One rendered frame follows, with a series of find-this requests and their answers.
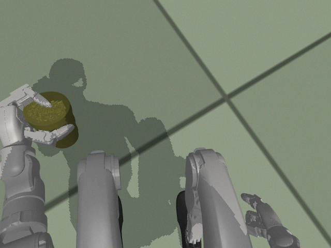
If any right robot hand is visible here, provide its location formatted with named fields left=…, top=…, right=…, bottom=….
left=241, top=193, right=283, bottom=239

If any right robot foot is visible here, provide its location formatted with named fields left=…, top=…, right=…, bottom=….
left=176, top=191, right=202, bottom=248

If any right robot arm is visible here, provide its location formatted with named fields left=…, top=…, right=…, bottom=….
left=266, top=226, right=302, bottom=248

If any cup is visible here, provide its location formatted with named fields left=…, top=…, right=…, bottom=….
left=23, top=91, right=79, bottom=148

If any left robot arm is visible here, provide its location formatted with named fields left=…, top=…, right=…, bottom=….
left=0, top=144, right=54, bottom=248

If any left robot hand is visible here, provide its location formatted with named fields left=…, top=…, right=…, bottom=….
left=0, top=84, right=75, bottom=148

